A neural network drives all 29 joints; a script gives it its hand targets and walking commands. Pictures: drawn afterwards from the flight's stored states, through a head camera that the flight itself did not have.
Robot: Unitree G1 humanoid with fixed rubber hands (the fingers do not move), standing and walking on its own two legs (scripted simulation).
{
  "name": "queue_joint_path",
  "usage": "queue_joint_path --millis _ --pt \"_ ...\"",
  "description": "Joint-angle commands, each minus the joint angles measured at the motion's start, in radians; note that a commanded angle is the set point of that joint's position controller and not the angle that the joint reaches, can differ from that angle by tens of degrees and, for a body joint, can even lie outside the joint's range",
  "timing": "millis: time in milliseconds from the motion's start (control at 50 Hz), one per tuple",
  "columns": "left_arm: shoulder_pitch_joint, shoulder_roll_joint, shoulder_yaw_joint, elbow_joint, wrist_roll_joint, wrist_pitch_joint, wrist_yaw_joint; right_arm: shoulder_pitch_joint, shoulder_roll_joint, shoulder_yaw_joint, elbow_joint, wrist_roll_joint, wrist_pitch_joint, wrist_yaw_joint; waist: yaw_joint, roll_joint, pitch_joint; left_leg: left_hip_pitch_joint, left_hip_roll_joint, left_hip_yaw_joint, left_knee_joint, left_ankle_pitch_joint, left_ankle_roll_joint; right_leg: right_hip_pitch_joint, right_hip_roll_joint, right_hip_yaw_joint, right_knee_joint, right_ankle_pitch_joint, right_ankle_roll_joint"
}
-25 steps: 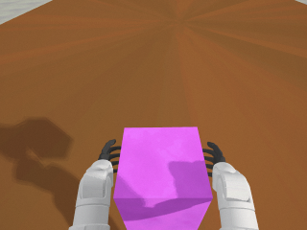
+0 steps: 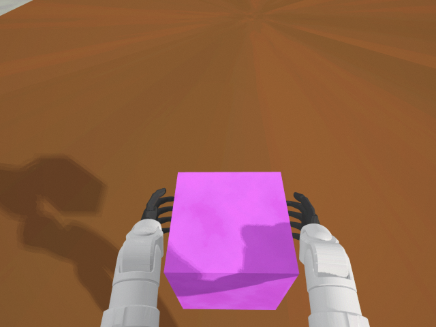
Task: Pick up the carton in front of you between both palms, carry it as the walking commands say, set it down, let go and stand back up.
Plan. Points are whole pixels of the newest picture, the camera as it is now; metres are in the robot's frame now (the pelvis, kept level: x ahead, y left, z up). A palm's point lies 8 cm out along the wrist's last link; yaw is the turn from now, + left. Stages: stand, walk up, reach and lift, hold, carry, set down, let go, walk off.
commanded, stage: carry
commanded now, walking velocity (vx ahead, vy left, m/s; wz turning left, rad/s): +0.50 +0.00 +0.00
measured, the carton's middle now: (229, 244) +0.31 +0.00 -0.05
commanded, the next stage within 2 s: none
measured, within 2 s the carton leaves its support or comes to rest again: neither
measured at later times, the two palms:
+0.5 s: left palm (152, 164) +0.44 +0.17 +0.06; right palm (286, 169) +0.43 -0.13 +0.06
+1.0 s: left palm (177, 113) +0.66 +0.15 +0.05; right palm (281, 114) +0.66 -0.15 +0.05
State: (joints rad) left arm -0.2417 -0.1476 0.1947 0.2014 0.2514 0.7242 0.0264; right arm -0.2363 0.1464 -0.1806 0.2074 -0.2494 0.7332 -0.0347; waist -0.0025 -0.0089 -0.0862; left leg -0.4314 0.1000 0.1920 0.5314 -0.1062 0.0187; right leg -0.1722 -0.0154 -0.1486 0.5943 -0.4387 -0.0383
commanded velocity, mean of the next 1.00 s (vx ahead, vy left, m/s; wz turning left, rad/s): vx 0.28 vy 0.00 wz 0.00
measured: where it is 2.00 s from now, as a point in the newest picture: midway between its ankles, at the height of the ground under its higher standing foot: (224, 311)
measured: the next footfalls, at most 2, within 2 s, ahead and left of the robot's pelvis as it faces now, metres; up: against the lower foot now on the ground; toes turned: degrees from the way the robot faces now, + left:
right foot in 0.66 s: +0.38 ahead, -0.11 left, +0.00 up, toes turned -4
left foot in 0.98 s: +0.46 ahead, +0.11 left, +0.00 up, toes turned -16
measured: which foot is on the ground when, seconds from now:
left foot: down 0.00-0.68, up 0.70-0.96, down 0.98-1.00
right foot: down 0.00-0.28, up 0.30-0.64, down 0.66-1.00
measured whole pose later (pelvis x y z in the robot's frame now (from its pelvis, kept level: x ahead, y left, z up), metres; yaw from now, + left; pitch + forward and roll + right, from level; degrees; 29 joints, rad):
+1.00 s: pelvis +0.37 -0.01 +0.01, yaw +2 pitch +2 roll -1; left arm -0.19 -0.14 0.14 0.06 0.20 0.70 0.05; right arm -0.18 0.14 -0.13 0.04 -0.20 0.71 -0.06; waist 0.00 0.02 -0.02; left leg -0.35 0.06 0.17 0.45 -0.10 0.02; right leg -0.22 -0.05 -0.23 0.49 -0.30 -0.02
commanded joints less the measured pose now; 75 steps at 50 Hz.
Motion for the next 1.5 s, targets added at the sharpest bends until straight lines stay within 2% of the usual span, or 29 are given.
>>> queue_joint_path --millis 0,40,80,160,200,220,240,260,280,300,340,380,440,560,620,640,660,680,700,740,780,860,920,940,960,980,1020,1140,1480 --pt "-0.439 -0.921 -0.559 -0.047 -0.260 -0.026 -0.242 -0.497 0.926 0.565 -0.091 0.274 -0.044 0.247 0.009 -0.021 -0.223 0.224 0.056 -0.069 -0.028 -0.056 0.001 -0.072 -0.138 0.117 -0.198 0.111 -0.005" --pt "-0.466 -0.922 -0.560 -0.059 -0.258 -0.028 -0.243 -0.528 0.930 0.570 -0.097 0.278 -0.048 0.248 0.021 -0.097 -0.105 0.085 -0.002 0.005 0.039 -0.282 -0.037 -0.058 -0.216 0.261 -0.396 -0.229 -0.060" --pt "-0.485 -0.923 -0.563 -0.062 -0.258 -0.033 -0.242 -0.573 0.921 0.574 -0.106 0.281 -0.058 0.251 0.027 -0.126 0.007 -0.049 0.001 -0.013 0.162 -0.255 -0.042 -0.031 -0.308 0.368 -0.493 -0.269 -0.116" --pt "-0.484 -0.928 -0.588 -0.069 -0.263 -0.036 -0.234 -0.556 0.914 0.569 -0.098 0.289 -0.063 0.253 0.028 -0.093 -0.065 -0.144 -0.024 -0.003 0.097 -0.254 -0.020 0.266 -0.279 0.248 -0.368 0.308 -0.124" --pt "-0.459 -0.926 -0.593 -0.064 -0.260 -0.029 -0.229 -0.501 0.909 0.563 -0.079 0.285 -0.057 0.252 0.006 -0.081 -0.148 0.057 -0.080 0.050 -0.078 -0.196 -0.003 0.254 -0.224 0.122 -0.232 0.479 -0.073" --pt "-0.424 -0.924 -0.587 -0.052 -0.256 -0.026 -0.227 -0.479 0.907 0.551 -0.068 0.277 -0.052 0.251 -0.005 -0.049 -0.219 0.306 -0.084 0.046 -0.150 -0.119 0.015 0.146 -0.181 0.035 -0.109 0.552 -0.025" --pt "-0.413 -0.915 -0.583 -0.053 -0.253 -0.022 -0.229 -0.439 0.904 0.532 -0.053 0.259 -0.048 0.250 -0.024 0.046 -0.304 0.557 0.048 -0.160 -0.180 -0.174 0.079 -0.061 -0.124 -0.035 0.076 0.519 0.040" --pt "-0.430 -0.909 -0.584 -0.061 -0.253 -0.016 -0.234 -0.390 0.901 0.513 -0.026 0.243 -0.044 0.250 -0.039 0.244 -0.339 0.708 0.242 -0.502 -0.261 -0.090 0.183 -0.309 -0.034 -0.047 0.308 0.246 0.072" --pt "-0.429 -0.918 -0.594 -0.062 -0.258 -0.019 -0.239 -0.376 0.897 0.513 -0.030 0.240 -0.045 0.249 -0.025 0.283 -0.290 0.746 0.311 -0.631 -0.300 0.126 0.248 -0.483 0.010 0.033 0.429 -0.098 0.059" --pt "-0.425 -0.925 -0.598 -0.061 -0.262 -0.026 -0.243 -0.388 0.907 0.524 -0.050 0.251 -0.049 0.249 -0.025 0.161 -0.277 0.719 0.327 -0.563 -0.270 0.196 0.257 -0.517 -0.045 0.097 0.510 -0.147 0.040" --pt "-0.407 -0.938 -0.605 -0.079 -0.277 -0.042 -0.246 -0.435 0.933 0.571 -0.114 0.278 -0.061 0.250 -0.018 0.047 -0.268 0.616 0.293 -0.432 -0.310 0.023 0.182 -0.498 -0.104 0.122 0.406 -0.067 0.024" --pt "-0.420 -0.945 -0.625 -0.116 -0.289 -0.052 -0.239 -0.498 0.935 0.624 -0.178 0.315 -0.070 0.248 -0.018 0.084 -0.241 0.513 0.235 -0.311 -0.379 -0.093 0.133 -0.422 -0.088 0.067 0.253 0.041 0.030" --pt "-0.418 -0.921 -0.653 -0.166 -0.300 -0.042 -0.220 -0.503 0.909 0.666 -0.216 0.340 -0.060 0.238 -0.020 0.129 -0.222 0.479 0.206 -0.232 -0.413 -0.164 0.129 -0.386 -0.080 0.025 0.099 0.151 0.039" --pt "-0.351 -0.836 -0.576 -0.108 -0.252 -0.020 -0.210 -0.381 0.833 0.572 -0.127 0.261 -0.035 0.224 -0.023 0.161 -0.159 0.431 0.171 -0.117 -0.372 -0.088 0.087 -0.278 -0.063 -0.045 -0.090 0.313 0.040" --pt "-0.362 -0.849 -0.543 -0.058 -0.250 -0.027 -0.222 -0.387 0.847 0.542 -0.094 0.239 -0.040 0.225 0.001 0.104 -0.167 0.323 0.089 -0.003 -0.110 0.047 0.021 -0.008 -0.007 -0.114 -0.192 0.301 0.027" --pt "-0.373 -0.859 -0.534 -0.041 -0.249 -0.027 -0.227 -0.389 0.853 0.536 -0.086 0.234 -0.041 0.226 0.014 0.048 -0.210 0.210 0.065 0.028 0.074 0.057 -0.020 0.164 -0.082 -0.016 -0.205 0.326 0.012" --pt "-0.349 -0.841 -0.509 -0.027 -0.236 -0.030 -0.230 -0.410 0.856 0.543 -0.077 0.240 -0.037 0.229 0.031 -0.187 -0.265 0.003 -0.032 0.039 0.338 -0.148 -0.077 0.309 -0.316 0.345 -0.289 0.392 -0.075" --pt "-0.343 -0.851 -0.510 -0.018 -0.237 -0.039 -0.236 -0.419 0.873 0.564 -0.086 0.253 -0.039 0.232 0.037 -0.306 -0.264 -0.168 -0.085 -0.034 0.489 -0.438 -0.077 0.394 -0.415 0.511 -0.331 0.611 -0.168" --pt "-0.354 -0.880 -0.518 -0.018 -0.247 -0.050 -0.243 -0.425 0.895 0.580 -0.093 0.258 -0.047 0.236 0.025 -0.226 -0.276 -0.191 -0.044 -0.122 0.586 -0.480 -0.054 0.370 -0.429 0.458 -0.304 0.782 -0.187" --pt "-0.360 -0.924 -0.559 -0.049 -0.273 -0.074 -0.249 -0.427 0.934 0.612 -0.111 0.272 -0.070 0.242 0.016 -0.097 -0.311 -0.155 0.007 -0.165 0.501 -0.432 -0.024 0.325 -0.371 0.289 -0.276 0.858 -0.134" --pt "-0.387 -0.946 -0.606 -0.100 -0.298 -0.096 -0.250 -0.426 0.955 0.639 -0.146 0.288 -0.094 0.239 0.011 -0.103 -0.318 -0.065 -0.005 -0.131 0.291 -0.352 -0.029 0.269 -0.309 0.157 -0.297 0.838 -0.084" --pt "-0.387 -0.937 -0.682 -0.177 -0.331 -0.106 -0.244 -0.408 0.947 0.708 -0.229 0.317 -0.106 0.224 0.014 -0.132 -0.355 0.081 -0.048 -0.063 0.059 -0.177 -0.033 0.231 -0.271 0.034 -0.251 0.868 -0.078" --pt "-0.372 -0.904 -0.704 -0.237 -0.332 -0.074 -0.230 -0.398 0.914 0.729 -0.276 0.332 -0.074 0.218 0.001 -0.106 -0.353 0.232 -0.045 -0.018 -0.159 0.122 -0.026 0.147 -0.215 -0.031 -0.165 0.691 -0.031" --pt "-0.352 -0.883 -0.687 -0.234 -0.314 -0.058 -0.225 -0.387 0.890 0.714 -0.269 0.325 -0.058 0.219 0.001 -0.089 -0.347 0.300 -0.007 -0.036 -0.187 0.205 -0.021 0.097 -0.200 -0.025 -0.140 0.594 -0.002" --pt "-0.322 -0.856 -0.660 -0.218 -0.289 -0.043 -0.221 -0.382 0.861 0.688 -0.251 0.315 -0.042 0.220 0.007 -0.042 -0.357 0.383 0.083 -0.110 -0.152 0.366 -0.011 0.028 -0.183 -0.018 -0.100 0.457 0.020" --pt "-0.309 -0.839 -0.638 -0.202 -0.274 -0.026 -0.218 -0.375 0.834 0.659 -0.231 0.294 -0.030 0.220 0.014 0.028 -0.364 0.412 0.152 -0.161 -0.068 0.541 0.026 -0.004 -0.145 0.014 -0.098 0.371 0.035" --pt "-0.317 -0.814 -0.594 -0.149 -0.250 -0.005 -0.215 -0.324 0.806 0.577 -0.145 0.260 -0.019 0.221 0.008 0.111 -0.317 0.337 0.144 -0.173 -0.070 0.492 0.049 0.024 -0.138 0.028 -0.096 0.349 0.048" --pt "-0.390 -0.883 -0.571 -0.058 -0.251 -0.029 -0.231 -0.386 0.881 0.523 -0.054 0.251 -0.046 0.239 0.005 0.045 -0.307 0.332 0.090 -0.114 0.021 0.624 0.026 0.039 -0.142 0.031 -0.072 0.623 0.071" --pt "-0.366 -0.894 -0.596 -0.100 -0.266 -0.039 -0.229 -0.410 0.902 0.604 -0.130 0.282 -0.053 0.234 0.000 -0.002 -0.331 0.281 0.066 -0.105 0.053 0.432 0.013 0.097 -0.156 0.037 -0.062 0.736 0.048"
